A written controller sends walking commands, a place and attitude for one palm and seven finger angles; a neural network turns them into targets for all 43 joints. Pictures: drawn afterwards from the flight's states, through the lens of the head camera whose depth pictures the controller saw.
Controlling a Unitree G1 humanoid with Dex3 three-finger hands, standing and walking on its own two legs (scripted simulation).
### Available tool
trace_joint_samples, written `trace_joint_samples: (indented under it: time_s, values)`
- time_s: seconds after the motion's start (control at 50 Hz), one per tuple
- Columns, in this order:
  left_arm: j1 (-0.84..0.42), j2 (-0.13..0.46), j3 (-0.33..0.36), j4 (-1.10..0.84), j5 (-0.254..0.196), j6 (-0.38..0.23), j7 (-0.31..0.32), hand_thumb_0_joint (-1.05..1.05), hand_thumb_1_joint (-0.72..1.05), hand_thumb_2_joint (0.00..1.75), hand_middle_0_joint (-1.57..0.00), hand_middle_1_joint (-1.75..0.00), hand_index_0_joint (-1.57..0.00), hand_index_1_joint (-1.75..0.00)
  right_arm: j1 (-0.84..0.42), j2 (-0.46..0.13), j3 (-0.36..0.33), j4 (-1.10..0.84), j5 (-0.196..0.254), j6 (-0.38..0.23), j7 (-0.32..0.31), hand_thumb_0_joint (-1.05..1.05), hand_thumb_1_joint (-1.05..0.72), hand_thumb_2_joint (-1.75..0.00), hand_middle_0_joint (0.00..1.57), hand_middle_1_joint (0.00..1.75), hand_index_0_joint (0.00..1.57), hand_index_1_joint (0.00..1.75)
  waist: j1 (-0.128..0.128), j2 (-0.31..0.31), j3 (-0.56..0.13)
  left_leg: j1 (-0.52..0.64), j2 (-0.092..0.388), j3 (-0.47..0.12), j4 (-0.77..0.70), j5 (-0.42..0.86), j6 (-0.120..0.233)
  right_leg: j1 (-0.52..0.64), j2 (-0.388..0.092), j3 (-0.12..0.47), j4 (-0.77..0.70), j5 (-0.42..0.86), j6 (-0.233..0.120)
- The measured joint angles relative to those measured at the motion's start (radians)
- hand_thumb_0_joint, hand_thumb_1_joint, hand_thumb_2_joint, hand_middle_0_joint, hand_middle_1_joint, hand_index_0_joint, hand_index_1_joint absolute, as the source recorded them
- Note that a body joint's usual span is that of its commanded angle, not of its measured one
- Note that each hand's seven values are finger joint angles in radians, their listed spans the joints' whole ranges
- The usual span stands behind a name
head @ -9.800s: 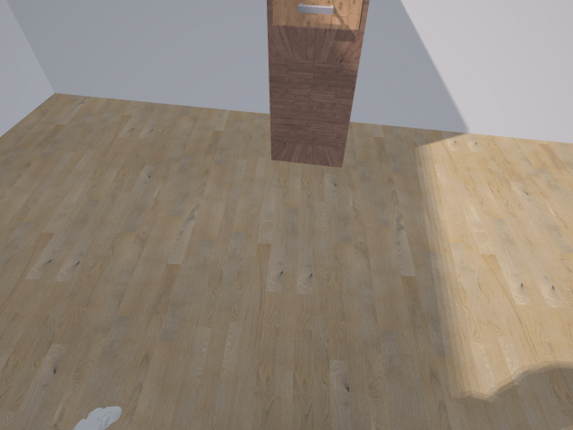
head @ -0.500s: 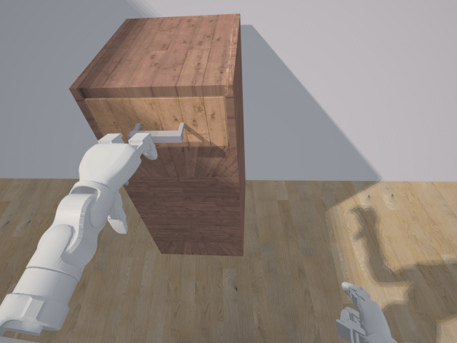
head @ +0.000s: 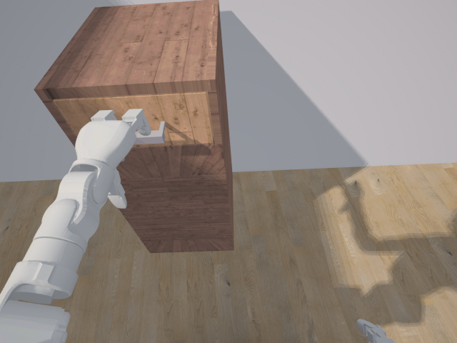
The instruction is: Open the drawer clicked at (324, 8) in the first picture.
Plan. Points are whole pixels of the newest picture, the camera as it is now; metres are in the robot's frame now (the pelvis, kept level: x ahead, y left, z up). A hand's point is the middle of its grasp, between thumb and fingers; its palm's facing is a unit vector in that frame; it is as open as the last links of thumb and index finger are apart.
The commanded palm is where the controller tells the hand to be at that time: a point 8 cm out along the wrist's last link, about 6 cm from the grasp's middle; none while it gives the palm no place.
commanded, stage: move the hooked fingers above the handle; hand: left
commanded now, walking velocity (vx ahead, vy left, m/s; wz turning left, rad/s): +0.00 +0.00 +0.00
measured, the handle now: (137, 132) +0.55 +0.28 +0.03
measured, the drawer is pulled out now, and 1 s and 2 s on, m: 0.00 0.00 0.00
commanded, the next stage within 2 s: none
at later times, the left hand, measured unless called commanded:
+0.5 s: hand (125, 136) +0.47 +0.25 +0.09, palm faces +0.01 -0.02 -1.00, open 13.8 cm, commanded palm +0.45 +0.26 +0.15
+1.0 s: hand (134, 128) +0.50 +0.25 +0.08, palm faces -0.01 -0.01 -1.00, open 13.8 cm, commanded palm +0.47 +0.26 +0.14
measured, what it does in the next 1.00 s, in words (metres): stands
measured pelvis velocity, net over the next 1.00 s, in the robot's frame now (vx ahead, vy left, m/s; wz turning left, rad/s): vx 0.00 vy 0.01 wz -0.04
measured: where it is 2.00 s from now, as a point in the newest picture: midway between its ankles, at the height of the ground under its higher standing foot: outside the picture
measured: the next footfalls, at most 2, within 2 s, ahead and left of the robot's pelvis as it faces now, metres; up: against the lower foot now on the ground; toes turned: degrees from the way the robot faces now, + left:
none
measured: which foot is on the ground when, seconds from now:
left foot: down 0.00-1.00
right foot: down 0.00-1.00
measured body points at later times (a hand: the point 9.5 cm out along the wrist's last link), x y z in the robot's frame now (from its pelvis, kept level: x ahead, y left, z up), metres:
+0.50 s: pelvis +0.01 +0.00 -0.01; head +0.07 -0.02 +0.43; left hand +0.46 +0.25 +0.15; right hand +0.08 -0.28 -0.14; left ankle -0.02 +0.12 -0.74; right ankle +0.00 -0.13 -0.74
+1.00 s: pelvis +0.00 +0.01 -0.02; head +0.08 -0.01 +0.43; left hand +0.50 +0.25 +0.14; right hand +0.00 -0.26 -0.15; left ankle -0.02 +0.12 -0.74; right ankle +0.00 -0.13 -0.74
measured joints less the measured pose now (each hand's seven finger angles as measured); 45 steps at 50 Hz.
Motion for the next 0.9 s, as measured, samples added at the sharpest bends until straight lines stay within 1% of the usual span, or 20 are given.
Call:
trace_joint_samples:
  time_s: [0.08, 0.12, 0.16, 0.22, 0.28, 0.34, 0.4, 0.44, 0.5, 0.54, 0.6, 0.64, 0.7, 0.74, 0.78, 0.84, 0.86, 0.9]
  values:
    - [-0.049, 0.007, 0.008, 0.072, 0.012, 0.039, 0.026, 0.00, -0.49, 0.30, -0.32, -1.20, -0.32, -1.20, 0.001, -0.004, -0.001, 0.007, 0.004, 0.003, 0.006, 0.01, -0.90, -0.90, 0.20, 0.30, 0.20, 0.30, -0.002, 0.003, -0.010, -0.018, 0.002, -0.001, 0.010, -0.006, -0.002, -0.017, 0.002, -0.001, 0.008, -0.005, -0.001]
    - [-0.077, 0.013, 0.002, 0.124, 0.017, 0.063, 0.018, 0.00, -0.49, 0.30, -0.32, -1.20, -0.32, -1.20, 0.000, -0.006, 0.003, 0.009, 0.007, 0.008, 0.004, 0.01, -0.90, -0.90, 0.20, 0.30, 0.20, 0.30, -0.006, 0.004, -0.013, -0.026, 0.003, -0.003, 0.014, -0.008, -0.002, -0.025, 0.003, -0.002, 0.012, -0.008, -0.002]
    - [-0.104, 0.019, -0.006, 0.173, 0.018, 0.074, -0.002, 0.00, -0.49, 0.30, -0.32, -1.20, -0.32, -1.20, 0.000, -0.008, 0.005, 0.007, 0.009, 0.012, 0.000, 0.01, -0.90, -0.90, 0.20, 0.30, 0.20, 0.30, -0.012, 0.003, -0.014, -0.035, 0.004, -0.005, 0.018, -0.010, -0.003, -0.033, 0.003, -0.005, 0.017, -0.010, -0.003]
    - [-0.131, 0.030, -0.006, 0.221, 0.017, 0.051, -0.036, 0.00, -0.49, 0.30, -0.32, -1.20, -0.32, -1.20, 0.006, -0.009, 0.004, 0.001, 0.006, 0.015, -0.010, 0.01, -0.90, -0.90, 0.20, 0.30, 0.20, 0.30, -0.022, -0.002, -0.017, -0.050, 0.005, -0.009, 0.030, -0.015, -0.003, -0.045, 0.004, -0.008, 0.025, -0.016, -0.004]
    - [-0.164, 0.037, -0.009, 0.255, 0.018, -0.003, -0.050, 0.00, -0.49, 0.30, -0.32, -1.20, -0.32, -1.20, 0.019, -0.009, -0.003, -0.001, 0.002, 0.013, -0.019, 0.01, -0.90, -0.90, 0.20, 0.30, 0.20, 0.30, -0.030, -0.010, -0.019, -0.070, 0.007, -0.015, 0.051, -0.026, -0.005, -0.060, 0.005, -0.013, 0.041, -0.025, -0.005]
    - [-0.201, 0.043, 0.008, 0.288, 0.029, -0.066, -0.036, 0.00, -0.49, 0.30, -0.32, -1.20, -0.32, -1.20, 0.027, -0.011, -0.010, 0.002, -0.002, 0.012, -0.022, 0.01, -0.90, -0.90, 0.20, 0.30, 0.20, 0.30, -0.042, -0.019, -0.020, -0.096, 0.010, -0.016, 0.076, -0.038, -0.005, -0.083, 0.007, -0.014, 0.059, -0.034, -0.006]
    - [-0.241, 0.052, 0.033, 0.330, 0.046, -0.097, 0.003, 0.00, -0.49, 0.30, -0.32, -1.20, -0.32, -1.20, 0.039, -0.012, -0.018, 0.007, -0.007, 0.011, -0.017, 0.01, -0.90, -0.90, 0.20, 0.30, 0.20, 0.30, -0.053, -0.023, -0.026, -0.128, 0.013, -0.013, 0.099, -0.048, -0.006, -0.116, 0.010, -0.010, 0.078, -0.040, -0.006]
    - [-0.263, 0.061, 0.059, 0.363, 0.057, -0.099, 0.030, 0.00, -0.49, 0.30, -0.32, -1.20, -0.32, -1.20, 0.047, -0.013, -0.021, 0.010, -0.010, 0.013, -0.011, 0.01, -0.90, -0.90, 0.20, 0.30, 0.20, 0.30, -0.062, -0.023, -0.031, -0.149, 0.015, -0.009, 0.111, -0.053, -0.005, -0.137, 0.012, -0.005, 0.087, -0.041, -0.006]
    - [-0.292, 0.081, 0.082, 0.421, 0.072, -0.073, 0.060, 0.00, -0.49, 0.30, -0.32, -1.20, -0.32, -1.20, 0.066, -0.015, -0.025, 0.016, -0.012, 0.018, -0.003, 0.01, -0.90, -0.90, 0.20, 0.30, 0.20, 0.30, -0.073, -0.020, -0.041, -0.175, 0.018, -0.001, 0.123, -0.058, -0.004, -0.165, 0.015, 0.003, 0.095, -0.041, -0.004]
    - [-0.312, 0.095, 0.083, 0.465, 0.079, -0.047, 0.065, 0.00, -0.49, 0.30, -0.32, -1.20, -0.32, -1.20, 0.079, -0.016, -0.025, 0.021, -0.011, 0.023, 0.001, 0.01, -0.90, -0.90, 0.20, 0.30, 0.20, 0.30, -0.079, -0.017, -0.044, -0.189, 0.019, 0.001, 0.128, -0.060, -0.003, -0.179, 0.015, 0.006, 0.098, -0.040, -0.003]
    - [-0.336, 0.106, 0.063, 0.507, 0.082, -0.023, 0.049, 0.00, -0.49, 0.31, -0.32, -1.20, -0.32, -1.20, 0.102, -0.016, -0.028, 0.028, -0.010, 0.028, 0.004, 0.01, -0.90, -0.90, 0.20, 0.30, 0.20, 0.30, -0.085, -0.013, -0.045, -0.206, 0.019, 0.001, 0.134, -0.061, 0.000, -0.194, 0.015, 0.006, 0.098, -0.038, -0.001]
    - [-0.348, 0.106, 0.049, 0.518, 0.077, -0.031, 0.033, 0.00, -0.49, 0.31, -0.32, -1.20, -0.32, -1.20, 0.116, -0.014, -0.030, 0.035, -0.011, 0.032, 0.001, 0.01, -0.90, -0.90, 0.20, 0.30, 0.20, 0.30, -0.089, -0.013, -0.046, -0.214, 0.018, -0.001, 0.138, -0.061, 0.002, -0.198, 0.015, 0.004, 0.097, -0.036, 0.001]
    - [-0.365, 0.096, 0.035, 0.517, 0.075, -0.068, 0.019, 0.00, -0.49, 0.30, -0.32, -1.20, -0.32, -1.20, 0.133, -0.010, -0.033, 0.045, -0.014, 0.034, -0.004, 0.01, -0.90, -0.90, 0.20, 0.30, 0.20, 0.30, -0.099, -0.017, -0.050, -0.226, 0.017, -0.003, 0.147, -0.065, 0.004, -0.206, 0.014, 0.003, 0.099, -0.037, 0.003]
    - [-0.379, 0.091, 0.041, 0.522, 0.077, -0.097, 0.027, 0.00, -0.49, 0.30, -0.32, -1.20, -0.32, -1.20, 0.137, -0.008, -0.031, 0.050, -0.016, 0.035, -0.006, 0.01, -0.90, -0.90, 0.20, 0.30, 0.20, 0.30, -0.110, -0.020, -0.054, -0.236, 0.018, -0.003, 0.156, -0.069, 0.005, -0.214, 0.014, 0.003, 0.104, -0.038, 0.004]
    - [-0.405, 0.092, 0.054, 0.546, 0.089, -0.113, 0.050, 0.00, -0.49, 0.30, -0.32, -1.20, -0.32, -1.20, 0.137, -0.008, -0.027, 0.051, -0.016, 0.032, -0.006, 0.01, -0.90, -0.90, 0.20, 0.30, 0.20, 0.30, -0.125, -0.025, -0.058, -0.252, 0.018, -0.001, 0.168, -0.073, 0.006, -0.230, 0.014, 0.006, 0.114, -0.039, 0.005]
    - [-0.436, 0.106, 0.093, 0.577, 0.110, -0.103, 0.092, 0.00, -0.49, 0.30, -0.32, -1.20, -0.32, -1.20, 0.136, -0.008, -0.022, 0.044, -0.020, 0.029, -0.001, 0.01, -0.90, -0.90, 0.20, 0.30, 0.20, 0.30, -0.145, -0.027, -0.061, -0.277, 0.021, 0.008, 0.182, -0.076, 0.007, -0.259, 0.016, 0.015, 0.126, -0.038, 0.006]
    - [-0.441, 0.113, 0.102, 0.586, 0.115, -0.091, 0.104, 0.00, -0.49, 0.30, -0.32, -1.20, -0.32, -1.20, 0.137, -0.008, -0.021, 0.040, -0.022, 0.028, 0.002, 0.01, -0.90, -0.90, 0.20, 0.30, 0.20, 0.30, -0.148, -0.025, -0.063, -0.284, 0.022, 0.011, 0.185, -0.076, 0.008, -0.267, 0.018, 0.019, 0.128, -0.037, 0.006]
    - [-0.443, 0.117, 0.111, 0.593, 0.119, -0.084, 0.116, 0.00, -0.49, 0.30, -0.35, -1.22, -0.32, -1.20, 0.143, -0.010, -0.022, 0.036, -0.024, 0.029, 0.007, 0.01, -0.90, -0.90, 0.20, 0.30, 0.20, 0.30, -0.148, -0.017, -0.068, -0.294, 0.024, 0.018, 0.188, -0.077, 0.009, -0.280, 0.019, 0.026, 0.129, -0.034, 0.008]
